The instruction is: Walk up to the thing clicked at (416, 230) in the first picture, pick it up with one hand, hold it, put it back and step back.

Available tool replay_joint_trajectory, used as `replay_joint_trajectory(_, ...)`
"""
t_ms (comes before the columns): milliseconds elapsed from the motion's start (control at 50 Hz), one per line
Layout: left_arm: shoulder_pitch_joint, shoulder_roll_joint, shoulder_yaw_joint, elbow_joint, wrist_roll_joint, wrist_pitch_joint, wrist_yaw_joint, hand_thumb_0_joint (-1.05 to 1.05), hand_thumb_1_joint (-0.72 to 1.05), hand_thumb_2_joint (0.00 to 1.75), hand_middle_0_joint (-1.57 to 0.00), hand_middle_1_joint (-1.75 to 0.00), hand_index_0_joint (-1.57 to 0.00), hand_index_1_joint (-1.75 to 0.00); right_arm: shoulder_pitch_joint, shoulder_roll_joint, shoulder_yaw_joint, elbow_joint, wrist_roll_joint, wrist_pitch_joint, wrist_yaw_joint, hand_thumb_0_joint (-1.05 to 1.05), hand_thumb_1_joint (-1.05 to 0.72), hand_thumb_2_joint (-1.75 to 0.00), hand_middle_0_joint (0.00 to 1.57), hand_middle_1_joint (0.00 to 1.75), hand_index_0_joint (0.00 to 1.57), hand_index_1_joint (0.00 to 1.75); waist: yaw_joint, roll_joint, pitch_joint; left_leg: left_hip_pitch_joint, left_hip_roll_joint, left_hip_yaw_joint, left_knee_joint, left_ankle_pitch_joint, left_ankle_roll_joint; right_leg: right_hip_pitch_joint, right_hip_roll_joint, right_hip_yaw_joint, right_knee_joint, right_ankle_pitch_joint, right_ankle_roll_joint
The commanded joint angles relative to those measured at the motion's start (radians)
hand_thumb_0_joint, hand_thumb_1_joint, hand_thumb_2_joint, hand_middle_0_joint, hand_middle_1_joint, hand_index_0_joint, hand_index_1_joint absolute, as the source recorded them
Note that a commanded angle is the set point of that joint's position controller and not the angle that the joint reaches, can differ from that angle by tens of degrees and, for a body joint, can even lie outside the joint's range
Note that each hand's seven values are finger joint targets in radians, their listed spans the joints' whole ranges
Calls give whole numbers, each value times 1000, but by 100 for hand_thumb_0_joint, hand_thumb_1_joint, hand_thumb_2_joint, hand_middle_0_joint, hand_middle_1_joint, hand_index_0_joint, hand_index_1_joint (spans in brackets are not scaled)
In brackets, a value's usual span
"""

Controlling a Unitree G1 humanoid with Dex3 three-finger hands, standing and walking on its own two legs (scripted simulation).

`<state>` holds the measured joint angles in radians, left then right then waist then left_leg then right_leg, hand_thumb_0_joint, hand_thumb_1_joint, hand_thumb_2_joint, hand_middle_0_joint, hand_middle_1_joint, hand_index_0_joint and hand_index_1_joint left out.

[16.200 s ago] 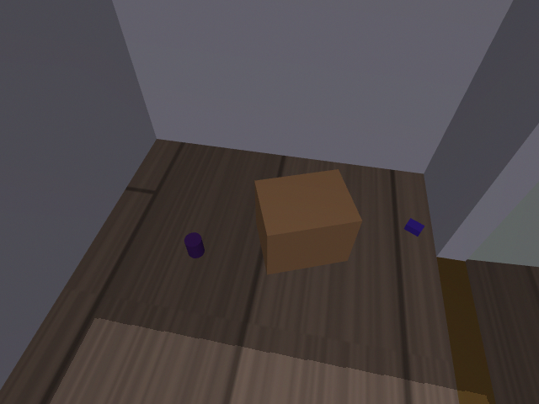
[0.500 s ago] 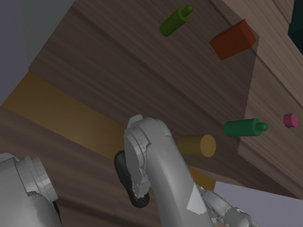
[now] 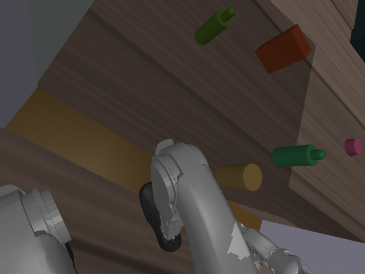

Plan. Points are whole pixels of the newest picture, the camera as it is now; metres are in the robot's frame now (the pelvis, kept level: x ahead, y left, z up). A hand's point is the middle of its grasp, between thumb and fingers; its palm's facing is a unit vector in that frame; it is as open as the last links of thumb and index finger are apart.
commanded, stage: close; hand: left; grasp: from above
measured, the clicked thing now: out of the picture +0.42 +0.38 -0.29
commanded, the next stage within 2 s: settle in 0.04 s
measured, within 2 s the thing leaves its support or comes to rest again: leaves its support in 0.40 s
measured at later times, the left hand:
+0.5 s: hand out of the picture +0.42 +0.37 -0.23, palm faces -0.38 -0.20 -0.90, open 7.4 cm
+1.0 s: hand out of the picture +0.41 +0.38 -0.14, palm faces -0.42 -0.17 -0.89, open 7.4 cm
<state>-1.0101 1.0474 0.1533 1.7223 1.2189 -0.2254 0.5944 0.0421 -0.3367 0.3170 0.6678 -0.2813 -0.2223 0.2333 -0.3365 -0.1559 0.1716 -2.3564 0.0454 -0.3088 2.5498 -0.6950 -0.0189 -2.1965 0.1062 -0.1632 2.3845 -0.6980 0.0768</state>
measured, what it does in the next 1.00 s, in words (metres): stands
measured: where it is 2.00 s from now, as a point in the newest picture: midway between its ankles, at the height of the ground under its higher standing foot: (119, 251)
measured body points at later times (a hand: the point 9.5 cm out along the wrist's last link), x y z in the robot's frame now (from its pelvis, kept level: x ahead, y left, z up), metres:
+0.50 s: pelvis +0.00 +0.00 +0.00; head +0.26 +0.14 +0.34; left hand +0.44 +0.38 -0.18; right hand +0.09 -0.25 -0.06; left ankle +0.06 +0.13 -0.27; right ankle +0.11 -0.12 -0.27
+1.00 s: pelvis +0.00 -0.01 +0.02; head +0.22 +0.10 +0.40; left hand +0.42 +0.39 -0.09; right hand +0.11 -0.26 -0.08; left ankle +0.06 +0.13 -0.27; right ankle +0.11 -0.12 -0.27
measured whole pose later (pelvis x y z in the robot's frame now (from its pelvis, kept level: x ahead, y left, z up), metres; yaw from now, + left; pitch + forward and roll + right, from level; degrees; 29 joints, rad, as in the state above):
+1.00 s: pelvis +0.00 -0.01 +0.02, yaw +5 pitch +31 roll -11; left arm -0.93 0.82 0.10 1.37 1.17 -0.16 0.29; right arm 0.13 -0.30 0.14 0.68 -0.14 -0.07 0.19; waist -0.22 -0.02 -0.01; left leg -2.35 0.03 -0.21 2.43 -0.64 -0.02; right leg -2.21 0.06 -0.10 2.34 -0.69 0.06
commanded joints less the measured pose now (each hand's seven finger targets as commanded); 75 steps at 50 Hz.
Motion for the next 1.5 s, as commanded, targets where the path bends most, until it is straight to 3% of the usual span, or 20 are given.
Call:
replay_joint_trajectory(0, -194, 213, -16, -67, -11, 10, 27, 0, 89, 19, -116, -28, -121, -24, 180, -333, -99, 15, 3, 2, -9, 0, -89, -90, 20, 30, 20, 30, -45, 524, -604, 502, 34, 127, -256, 193, 18, 297, 23, -128, -201, 270, -86)
replay_joint_trajectory(80, -208, 233, -1, -109, -15, 4, 26, 0, 94, 21, -123, -24, -126, -21, 175, -329, -98, 6, 4, 9, -14, 0, -89, -90, 20, 30, 20, 30, -28, 517, -638, 497, 35, 127, -253, 179, 20, 306, 23, -127, -204, 256, -86)
replay_joint_trajectory(140, -197, 212, -18, -88, -14, 7, 22, 0, 95, 22, -130, -25, -133, -22, 181, -330, -103, 2, 6, 12, -15, 0, -90, -90, 20, 30, 20, 30, -42, 493, -600, 478, 34, 125, -259, 164, 22, 299, 25, -123, -209, 245, -86)
replay_joint_trajectory(180, -231, 257, 10, -155, -18, 6, 23, 0, 101, 23, -133, -25, -137, -22, 178, -330, -105, 5, 10, 14, -17, 0, -90, -90, 20, 30, 20, 30, -15, 551, -678, 521, 33, 126, -258, 198, 17, 310, 21, -125, -198, 268, -88)
replay_joint_trajectory(200, -179, 238, 8, -87, -15, 18, 17, 0, 101, 25, -135, -25, -138, -22, 183, -322, -102, 8, 9, 15, -15, 0, -91, -90, 20, 30, 20, 30, -18, 541, -664, 522, 33, 127, -257, 210, 16, 314, 19, -123, -194, 279, -90)
replay_joint_trajectory(220, -213, 221, -19, -143, -13, 18, 6, 0, 102, 25, -135, -23, -138, -21, 186, -324, -110, 7, 13, 14, -12, 0, -90, -90, 20, 30, 20, 30, -25, 547, -658, 522, 33, 129, -255, 214, 16, 301, 21, -121, -190, 279, -90)
replay_joint_trajectory(240, -201, 242, 15, -150, -21, 20, 11, 0, 101, 26, -136, -22, -138, -20, 192, -325, -113, 13, 12, 19, -15, 0, -90, -90, 20, 30, 20, 30, -15, 550, -695, 534, 35, 130, -252, 235, 17, 330, 24, -120, -198, 305, -87)
replay_joint_trajectory(360, -197, 200, 9, -266, -21, 33, -10, 0, 103, 24, -137, -22, -139, -19, 179, -310, -139, 12, 27, 20, -7, 0, -90, -90, 20, 30, 20, 30, 18, 629, -730, 581, 30, 137, -275, 268, 3, 280, 15, -123, -173, 318, -98)
replay_joint_trajectory(400, -194, 222, 35, -288, -18, 43, -20, 0, 102, 27, -137, -19, -138, -18, 200, -316, -156, 24, 32, 24, -2, 0, -90, -90, 20, 30, 20, 30, 20, 632, -745, 571, 25, 146, -270, 269, 6, 283, 13, -115, -180, 317, -96)
replay_joint_trajectory(460, -191, 187, 30, -392, -30, 56, -39, 0, 99, 26, -136, -19, -137, -19, 191, -296, -177, 12, 50, 33, 4, 0, -90, -90, 20, 30, 20, 30, 57, 677, -815, 611, 21, 160, -285, 294, 5, 284, 8, -103, -184, 335, -102)
replay_joint_trajectory(560, -180, 117, 8, -419, -49, 89, -94, 0, 98, 25, -133, -18, -135, -17, 210, -277, -217, 21, 80, 60, 7, 0, -90, -90, 20, 30, 20, 30, 73, 625, -812, 552, 11, 174, -303, 237, 15, 247, 4, -83, -200, 289, -105)
replay_joint_trajectory(660, -216, 32, -44, -431, -66, 96, -166, 0, 94, 25, -133, -15, -132, -15, 239, -265, -244, 15, 113, 85, 0, 0, -90, -90, 20, 30, 20, 30, 56, 533, -796, 522, 2, 175, -328, 175, 25, 226, -9, -71, -229, 239, -103)
replay_joint_trajectory(800, -226, 29, -51, -476, -70, 81, -239, 0, 90, 28, -133, -12, -131, -15, 258, -239, -261, -2, 141, 121, -28, 0, -90, -90, 20, 30, 20, 30, 81, 459, -820, 516, -7, 198, -336, 168, 35, 262, -13, -37, -274, 208, -106)
replay_joint_trajectory(900, -231, 57, -24, -522, -56, 72, -259, 0, 92, 27, -134, -13, -132, -15, 266, -232, -269, -7, 150, 146, -51, 0, -90, -90, 20, 30, 20, 30, 105, 498, -859, 563, -13, 206, -365, 188, 27, 259, -22, -31, -271, 219, -112)
replay_joint_trajectory(940, -245, 54, -26, -530, -51, 71, -266, 0, 93, 30, -134, -14, -132, -16, 272, -226, -273, -12, 150, 156, -58, 0, -90, -90, 20, 30, 20, 30, 95, 476, -858, 552, -14, 217, -355, 184, 33, 271, -19, -16, -296, 207, -113)
replay_joint_trajectory(1080, -230, 50, -21, -543, -47, 75, -288, 0, 95, 31, -139, -16, -137, -18, 282, -207, -285, -9, 155, 181, -82, 0, -91, -91, 20, 30, 20, 30, 111, 487, -881, 571, -17, 228, -391, 177, 33, 285, -24, -5, -310, 191, -116)
replay_joint_trajectory(1140, -210, 46, -12, -560, -62, 79, -304, 0, 94, 23, -128, -14, -128, -12, 288, -211, -294, -12, 162, 189, -91, 0, -88, -89, 20, 30, 20, 30, 130, 480, -889, 581, -23, 232, -420, 165, 34, 278, -31, -12, -321, 184, -117)
replay_joint_trajectory(1160, -218, 59, -7, -592, -62, 80, -309, 0, 92, 25, -135, -13, -134, -15, 293, -210, -297, -12, 165, 192, -93, 0, -91, -91, 20, 30, 20, 30, 136, 500, -906, 590, -24, 237, -425, 168, 35, 285, -33, -9, -326, 191, -115)
replay_joint_trajectory(1280, -185, 39, -4, -683, -105, 103, -360, 0, 96, 20, -127, -20, -131, -16, 312, -190, -329, -12, 189, 209, -105, 0, -90, -90, 20, 30, 20, 30, 165, 479, -973, 640, -28, 253, -474, 178, 39, 343, -39, 15, -372, 193, -114)
replay_joint_trajectory(1480, -74, -35, -21, -850, -144, 116, -434, 0, 96, 19, -124, -22, -130, -17, 311, -167, -378, -24, 231, 232, -136, 0, -89, -90, 20, 30, 20, 30, 200, 433, -974, 731, -30, 245, -598, 150, 44, 380, -54, 36, -467, 168, -114)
